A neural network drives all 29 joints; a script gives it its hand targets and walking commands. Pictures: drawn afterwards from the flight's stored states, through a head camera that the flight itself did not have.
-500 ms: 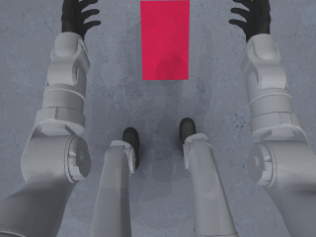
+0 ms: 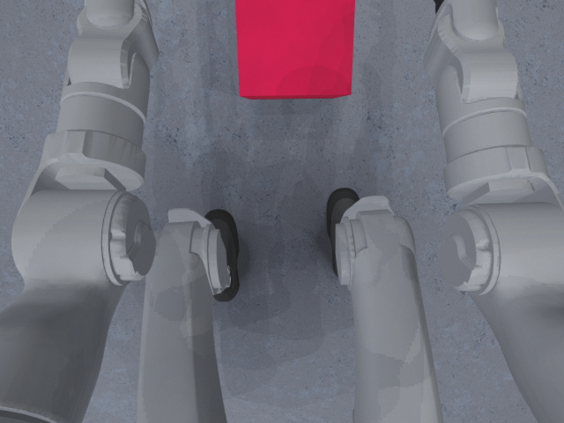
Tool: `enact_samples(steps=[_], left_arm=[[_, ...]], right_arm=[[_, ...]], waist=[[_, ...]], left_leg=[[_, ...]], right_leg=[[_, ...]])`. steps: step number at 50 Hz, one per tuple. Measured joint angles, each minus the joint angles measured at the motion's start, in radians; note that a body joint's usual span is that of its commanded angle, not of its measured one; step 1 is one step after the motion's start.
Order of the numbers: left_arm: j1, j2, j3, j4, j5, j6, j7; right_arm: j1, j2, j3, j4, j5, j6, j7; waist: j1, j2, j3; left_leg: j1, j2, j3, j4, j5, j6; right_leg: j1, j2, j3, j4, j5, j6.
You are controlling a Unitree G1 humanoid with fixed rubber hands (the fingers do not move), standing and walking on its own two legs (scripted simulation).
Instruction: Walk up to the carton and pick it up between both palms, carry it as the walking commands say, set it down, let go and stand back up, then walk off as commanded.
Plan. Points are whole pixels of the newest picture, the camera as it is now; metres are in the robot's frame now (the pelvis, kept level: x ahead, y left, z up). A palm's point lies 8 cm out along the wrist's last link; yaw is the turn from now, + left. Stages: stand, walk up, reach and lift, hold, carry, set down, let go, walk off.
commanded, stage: reach and lift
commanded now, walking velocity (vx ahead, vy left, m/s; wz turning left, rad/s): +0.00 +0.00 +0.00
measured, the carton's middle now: (293, 13) +0.56 -0.05 -0.39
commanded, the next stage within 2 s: none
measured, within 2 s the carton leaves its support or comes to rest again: neither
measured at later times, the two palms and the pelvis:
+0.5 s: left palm (168, 33) +0.53 +0.13 -0.30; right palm (410, 31) +0.51 -0.20 -0.30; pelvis -0.02 +0.00 -0.09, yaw +0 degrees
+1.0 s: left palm (169, 33) +0.54 +0.13 -0.32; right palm (403, 26) +0.52 -0.19 -0.31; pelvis -0.01 +0.01 -0.10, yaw +0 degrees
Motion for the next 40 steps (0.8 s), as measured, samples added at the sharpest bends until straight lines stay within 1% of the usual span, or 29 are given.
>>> enact_samples(steps=[5,11,15,20,26,35,40], left_arm=[[-0.04,0.027,-0.026,0.013,-0.017,-0.015,0.0],[-0.112,0.056,-0.062,0.017,-0.051,-0.025,0.0],[-0.114,0.062,-0.097,0.03,-0.085,-0.02,0.001],[-0.118,0.063,-0.123,0.082,-0.093,-0.029,0.0],[-0.135,0.063,-0.125,0.146,-0.093,-0.043,-0.019],[-0.137,0.064,-0.169,0.15,-0.093,-0.057,-0.021],[-0.138,0.064,-0.171,0.15,-0.093,-0.058,-0.021]], right_arm=[[-0.052,-0.002,0.0,0.016,0.01,-0.019,-0.001],[-0.125,-0.023,0.0,0.026,0.043,-0.031,-0.005],[-0.141,-0.049,0.007,0.082,0.076,-0.03,-0.005],[-0.154,-0.068,0.008,0.134,0.093,-0.043,-0.004],[-0.18,-0.077,0.008,0.239,0.093,-0.055,0.023],[-0.193,-0.089,0.008,0.261,0.093,-0.091,0.042],[-0.194,-0.089,0.008,0.283,0.093,-0.093,0.049]], waist=[[-0.001,-0.001,0.109],[-0.001,-0.004,0.268],[-0.002,-0.012,0.268],[-0.008,-0.019,0.265],[-0.009,-0.024,0.264],[-0.01,-0.031,0.264],[-0.01,-0.031,0.264]], left_leg=[[-0.001,-0.001,-0.003,0.076,-0.021,-0.003],[-0.003,-0.007,-0.009,0.171,-0.037,-0.007],[-0.06,-0.009,-0.013,0.234,-0.042,-0.013],[-0.097,-0.011,-0.017,0.294,-0.049,-0.014],[-0.132,-0.025,-0.02,0.335,-0.051,-0.014],[-0.155,-0.037,-0.022,0.362,-0.058,-0.019],[-0.156,-0.037,-0.022,0.364,-0.059,-0.019]], right_leg=[[-0.004,0.005,0.0,0.074,-0.017,0.0],[-0.006,0.007,0.0,0.165,-0.029,0.001],[-0.063,0.011,0.0,0.224,-0.029,0.007],[-0.099,0.015,0.0,0.278,-0.031,0.013],[-0.129,0.005,0.0,0.321,-0.04,0.016],[-0.14,-0.006,0.0,0.346,-0.056,0.018],[-0.141,-0.006,0.0,0.346,-0.057,0.02]])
